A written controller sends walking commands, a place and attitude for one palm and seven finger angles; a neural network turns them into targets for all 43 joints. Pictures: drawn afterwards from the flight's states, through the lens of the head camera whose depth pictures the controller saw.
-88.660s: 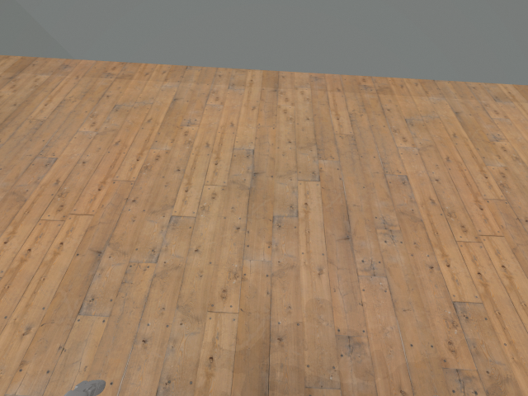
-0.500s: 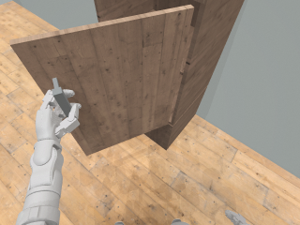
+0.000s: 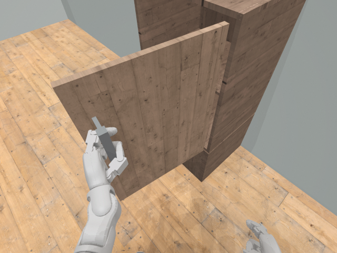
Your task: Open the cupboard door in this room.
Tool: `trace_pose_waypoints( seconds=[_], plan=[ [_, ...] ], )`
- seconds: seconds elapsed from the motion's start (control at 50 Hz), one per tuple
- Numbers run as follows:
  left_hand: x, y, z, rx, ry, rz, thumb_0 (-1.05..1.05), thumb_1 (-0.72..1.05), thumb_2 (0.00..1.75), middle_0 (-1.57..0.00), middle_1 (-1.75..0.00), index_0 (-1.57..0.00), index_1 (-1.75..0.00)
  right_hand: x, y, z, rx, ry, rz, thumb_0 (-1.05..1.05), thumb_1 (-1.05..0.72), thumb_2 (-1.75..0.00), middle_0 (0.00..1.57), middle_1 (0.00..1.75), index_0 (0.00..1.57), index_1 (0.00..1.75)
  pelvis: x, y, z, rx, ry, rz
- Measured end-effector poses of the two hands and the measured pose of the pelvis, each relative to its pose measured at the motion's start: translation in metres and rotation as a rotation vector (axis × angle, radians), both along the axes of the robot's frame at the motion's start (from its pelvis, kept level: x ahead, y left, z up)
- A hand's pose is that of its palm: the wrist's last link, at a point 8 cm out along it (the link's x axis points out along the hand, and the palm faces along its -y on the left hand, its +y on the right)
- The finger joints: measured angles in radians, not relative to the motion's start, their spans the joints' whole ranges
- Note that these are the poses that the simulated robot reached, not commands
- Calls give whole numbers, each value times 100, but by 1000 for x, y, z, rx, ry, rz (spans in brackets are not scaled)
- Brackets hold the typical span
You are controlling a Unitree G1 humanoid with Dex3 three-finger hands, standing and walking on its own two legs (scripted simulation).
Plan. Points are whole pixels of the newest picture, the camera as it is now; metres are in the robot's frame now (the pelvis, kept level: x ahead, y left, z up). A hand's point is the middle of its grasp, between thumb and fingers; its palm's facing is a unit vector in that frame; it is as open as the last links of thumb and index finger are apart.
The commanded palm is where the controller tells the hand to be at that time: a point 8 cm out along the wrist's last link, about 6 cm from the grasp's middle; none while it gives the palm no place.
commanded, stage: open thumb and fingers to let go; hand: left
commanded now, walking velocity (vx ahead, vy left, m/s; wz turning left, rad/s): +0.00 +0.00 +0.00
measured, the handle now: (105, 141) +0.36 +0.17 +0.07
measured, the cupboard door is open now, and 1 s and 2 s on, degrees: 81 80 81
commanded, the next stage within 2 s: slide the hand sideways off the handle in 0.74 s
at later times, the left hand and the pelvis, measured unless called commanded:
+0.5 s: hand (116, 158) +0.32 +0.14 +0.06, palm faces +0.35 -0.94 +0.01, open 13.4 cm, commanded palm +0.28 +0.18 +0.06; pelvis -0.01 +0.01 +0.00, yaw -1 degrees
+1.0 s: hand (111, 166) +0.30 +0.15 +0.06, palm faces -0.02 -1.00 -0.10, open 16.0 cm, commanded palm +0.28 +0.19 +0.06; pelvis -0.02 +0.04 +0.00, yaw +0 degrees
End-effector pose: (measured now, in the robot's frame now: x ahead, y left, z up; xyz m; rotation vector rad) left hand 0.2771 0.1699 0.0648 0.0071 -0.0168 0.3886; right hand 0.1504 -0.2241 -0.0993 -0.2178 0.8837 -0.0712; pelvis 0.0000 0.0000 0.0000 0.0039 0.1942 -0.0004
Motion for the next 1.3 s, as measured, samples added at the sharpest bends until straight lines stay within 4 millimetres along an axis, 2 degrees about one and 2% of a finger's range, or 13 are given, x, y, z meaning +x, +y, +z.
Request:
trace_pose_waypoints(
  seconds=[0.12,0.26,0.42,0.54,0.76,0.88,0.98,1.06,1.16,1.3],
  plan=[
    [3,4,-3,19,15,-13,1,60,77,-35,-131,-34,-131,-22,-16,-9,-19,54,-36,1,-90,-90,20,30,20,30,-5,-6,0,7,0,1],
    [7,9,-2,-2,-2,-15,1,26,63,-34,-128,-34,-128,-38,-21,-10,-25,64,-69,1,-91,-90,20,30,20,30,-9,-4,2,9,0,-8],
    [3,10,-4,-10,-12,-28,0,-22,42,-32,-123,-32,-122,-38,-9,-6,-17,37,-60,1,-91,-90,20,30,20,30,-12,5,2,4,-5,-13],
    [3,13,-4,-11,-21,-36,0,-41,34,-29,-109,-29,-109,-30,6,-3,-10,5,-38,1,-90,-90,20,30,20,30,-15,14,0,-4,-6,-13],
    [5,11,-5,-7,-24,-74,-1,-50,30,-28,-70,-27,-67,-19,31,1,-2,-23,-3,1,-90,-90,21,30,20,30,-19,27,-2,-14,-9,-11],
    [6,15,-5,5,-26,-81,-1,-50,30,-35,-63,-34,-59,-19,38,-1,-1,-17,10,1,-90,-90,21,30,20,30,-21,32,-3,-19,-6,-5],
    [2,32,-5,100,-18,-355,-1,-50,30,-28,-50,-20,-48,-28,36,1,-6,-23,-6,1,-90,-90,21,30,20,30,-23,34,-3,-23,-15,1],
    [1,39,-2,44,10,-507,-1,-50,30,-22,-41,-13,-39,-34,32,6,-16,-44,-31,1,-90,-90,21,30,20,30,-23,39,-1,-31,-31,7],
    [0,38,-3,-11,11,-506,-1,-51,30,-14,-35,-15,-35,-34,30,13,-21,-77,-37,1,-90,-90,21,30,20,30,-22,43,0,-28,-29,-1],
    [-10,37,-6,4,14,-506,-1,-50,30,-14,-34,-14,-32,-26,34,18,-4,-112,-40,1,-90,-90,20,30,20,30,-17,44,-1,-24,-22,-19]
  ],
)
